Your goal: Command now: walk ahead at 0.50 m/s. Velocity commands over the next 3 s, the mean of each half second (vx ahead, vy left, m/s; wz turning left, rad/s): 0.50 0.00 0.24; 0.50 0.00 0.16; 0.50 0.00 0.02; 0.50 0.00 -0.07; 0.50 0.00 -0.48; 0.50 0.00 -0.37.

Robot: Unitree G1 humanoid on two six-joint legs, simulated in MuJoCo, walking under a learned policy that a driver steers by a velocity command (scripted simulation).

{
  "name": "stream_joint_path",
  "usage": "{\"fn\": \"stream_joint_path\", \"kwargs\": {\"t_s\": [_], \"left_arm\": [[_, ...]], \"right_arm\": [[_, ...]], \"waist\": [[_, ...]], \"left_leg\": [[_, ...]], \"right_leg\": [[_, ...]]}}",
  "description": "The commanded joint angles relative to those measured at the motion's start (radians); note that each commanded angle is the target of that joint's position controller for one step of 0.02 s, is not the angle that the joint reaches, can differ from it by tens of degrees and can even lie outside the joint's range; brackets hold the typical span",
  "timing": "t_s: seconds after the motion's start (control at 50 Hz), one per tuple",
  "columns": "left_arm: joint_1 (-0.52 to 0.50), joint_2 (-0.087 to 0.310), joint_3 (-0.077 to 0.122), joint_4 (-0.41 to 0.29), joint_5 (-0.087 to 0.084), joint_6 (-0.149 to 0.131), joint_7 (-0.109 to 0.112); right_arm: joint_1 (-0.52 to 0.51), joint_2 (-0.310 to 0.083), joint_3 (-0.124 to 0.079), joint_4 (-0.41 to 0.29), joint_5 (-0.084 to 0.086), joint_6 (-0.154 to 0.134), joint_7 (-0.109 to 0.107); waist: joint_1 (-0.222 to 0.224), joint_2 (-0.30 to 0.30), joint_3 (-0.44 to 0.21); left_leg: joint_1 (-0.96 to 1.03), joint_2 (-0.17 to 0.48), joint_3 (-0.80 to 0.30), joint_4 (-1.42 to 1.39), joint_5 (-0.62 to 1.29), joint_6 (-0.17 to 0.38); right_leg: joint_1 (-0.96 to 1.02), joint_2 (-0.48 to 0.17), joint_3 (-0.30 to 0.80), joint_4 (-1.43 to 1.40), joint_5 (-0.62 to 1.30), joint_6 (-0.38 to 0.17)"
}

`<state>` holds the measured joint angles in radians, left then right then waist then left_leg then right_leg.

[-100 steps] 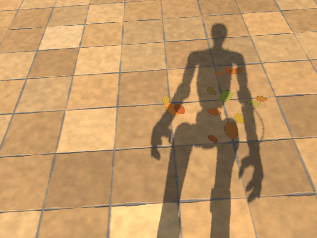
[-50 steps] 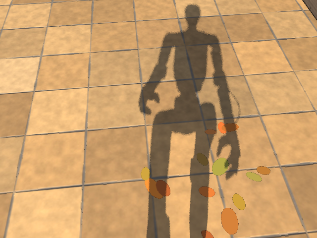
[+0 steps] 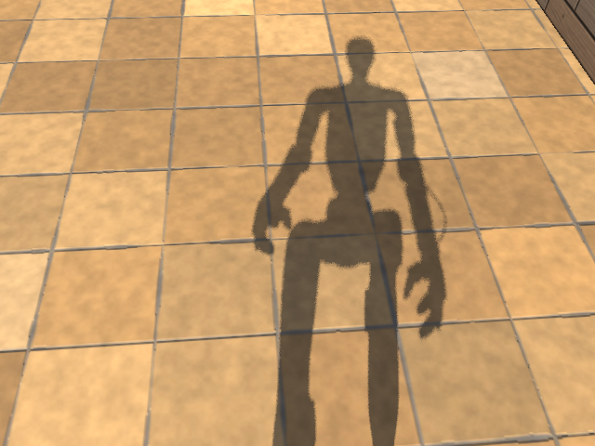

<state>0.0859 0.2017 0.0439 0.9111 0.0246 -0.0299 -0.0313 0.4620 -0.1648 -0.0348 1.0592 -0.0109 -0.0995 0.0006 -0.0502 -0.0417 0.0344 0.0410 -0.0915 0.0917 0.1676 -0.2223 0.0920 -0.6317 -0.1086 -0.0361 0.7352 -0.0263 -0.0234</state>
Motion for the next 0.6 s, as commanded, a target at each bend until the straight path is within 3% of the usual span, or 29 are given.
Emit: {"fn": "stream_joint_path", "kwargs": {"t_s": [0.02,0.06,0.1,0.12,0.14,0.16,0.18,0.2,0.22,0.24,0.26,0.3,0.36,0.42,0.5,0.6], "left_arm": [[-0.127,0.038,-0.002,-0.087,-0.003,-0.016,0.001],[-0.154,0.046,-0.001,-0.104,-0.003,-0.023,0.002],[-0.122,0.057,0.004,-0.103,-0.003,-0.033,0.006],[-0.068,0.070,0.012,-0.089,-0.002,-0.038,0.012],[0.054,0.088,0.023,-0.052,-0.001,-0.046,0.020],[0.233,0.120,0.039,0.004,0.012,-0.058,0.031],[0.394,0.219,0.064,0.027,0.042,-0.066,0.044],[0.390,0.275,0.078,0.023,0.038,-0.057,0.031],[0.297,0.207,0.066,0.010,0.004,-0.046,0.025],[0.197,0.137,0.045,-0.006,-0.003,-0.049,0.023],[0.151,0.092,0.033,-0.008,-0.001,-0.056,0.021],[0.155,0.052,0.020,0.013,-0.006,-0.067,0.033],[0.223,0.079,0.025,0.036,-0.014,-0.090,0.040],[0.271,0.087,0.025,0.047,-0.009,-0.095,0.043],[0.326,0.079,0.016,0.067,-0.006,-0.095,0.046],[0.424,0.106,0.016,0.119,-0.003,-0.082,0.052]], "right_arm": [[0.079,-0.131,-0.020,-0.015,-0.005,-0.008,-0.009],[0.088,-0.139,-0.021,-0.006,-0.012,-0.004,-0.015],[0.062,-0.152,-0.025,-0.005,-0.015,-0.002,-0.020],[0.049,-0.158,-0.026,-0.006,-0.016,-0.001,-0.022],[0.033,-0.168,-0.028,-0.006,-0.015,0.003,-0.020],[0.006,-0.163,-0.025,-0.017,-0.006,0.005,-0.017],[0.019,-0.104,-0.008,-0.059,0.022,0.002,-0.008],[0.135,-0.051,-0.004,-0.055,0.044,0.009,-0.010],[0.043,-0.146,-0.031,-0.052,0.015,0.021,-0.015],[-0.029,-0.130,-0.031,-0.075,0.010,0.018,-0.009],[-0.054,-0.104,-0.029,-0.077,0.007,0.021,-0.005],[-0.039,-0.081,-0.032,-0.074,-0.016,0.047,0.010],[-0.088,-0.062,-0.036,-0.102,-0.018,0.073,0.025],[-0.197,-0.066,-0.035,-0.145,-0.016,0.084,0.035],[-0.340,-0.051,-0.021,-0.196,-0.016,0.076,0.046],[-0.449,-0.056,-0.008,-0.234,-0.024,0.066,0.042]], "waist": [[-0.010,0.110,0.072],[-0.009,0.114,0.079],[0.021,0.120,0.065],[0.047,0.125,0.037],[0.100,0.121,-0.022],[0.176,0.090,-0.118],[0.207,-0.035,-0.260],[0.146,-0.186,-0.353],[0.126,-0.018,-0.239],[0.095,0.005,-0.095],[0.072,0.016,-0.030],[0.031,-0.027,0.008],[0.018,-0.020,0.015],[0.030,-0.022,0.040],[0.057,-0.020,0.071],[0.086,-0.025,0.090]], "left_leg": [[0.019,0.281,-0.123,-0.026,0.465,0.095],[0.078,0.306,-0.123,0.007,0.529,0.103],[0.104,0.319,-0.107,0.075,0.692,0.091],[0.094,0.316,-0.109,0.150,0.831,0.081],[0.080,0.299,-0.106,0.285,0.910,0.069],[-0.036,0.258,-0.083,0.484,0.802,0.051],[-0.311,0.177,-0.041,0.805,0.412,0.021],[-0.577,0.019,-0.054,1.093,-0.327,0.004],[-0.626,0.091,-0.156,1.140,-0.237,0.020],[-0.634,0.128,-0.155,1.100,-0.145,0.019],[-0.608,0.162,-0.150,1.049,-0.089,0.018],[-0.549,0.186,-0.141,1.001,-0.047,0.001],[-0.603,0.194,-0.121,0.983,0.015,-0.013],[-0.706,0.207,-0.104,0.918,0.120,-0.025],[-0.695,0.181,-0.057,0.670,0.226,-0.033],[-0.648,0.133,0.020,0.461,0.162,0.012]], "right_leg": [[-0.032,0.038,-0.044,-0.088,0.020,-0.014],[-0.028,0.050,-0.046,-0.130,-0.026,-0.036],[0.050,0.079,-0.058,-0.175,-0.099,-0.068],[0.146,0.109,-0.067,-0.194,-0.138,-0.085],[0.285,0.141,-0.073,-0.236,-0.144,-0.104],[0.533,0.112,-0.041,-0.288,-0.081,-0.130],[0.837,-0.146,0.251,-0.308,-0.169,-0.193],[0.974,-0.371,0.650,-0.423,-0.170,-0.291],[0.837,-0.310,0.584,-0.456,-0.281,-0.250],[0.673,-0.272,0.432,-0.506,-0.285,-0.212],[0.572,-0.224,0.322,-0.549,-0.239,-0.171],[0.471,-0.161,0.169,-0.586,-0.140,-0.119],[0.478,-0.151,0.059,-0.600,0.000,-0.112],[0.510,-0.137,-0.026,-0.610,0.064,-0.103],[0.535,-0.107,-0.114,-0.606,0.181,-0.096],[0.693,-0.153,-0.145,-0.570,0.358,-0.122]]}}
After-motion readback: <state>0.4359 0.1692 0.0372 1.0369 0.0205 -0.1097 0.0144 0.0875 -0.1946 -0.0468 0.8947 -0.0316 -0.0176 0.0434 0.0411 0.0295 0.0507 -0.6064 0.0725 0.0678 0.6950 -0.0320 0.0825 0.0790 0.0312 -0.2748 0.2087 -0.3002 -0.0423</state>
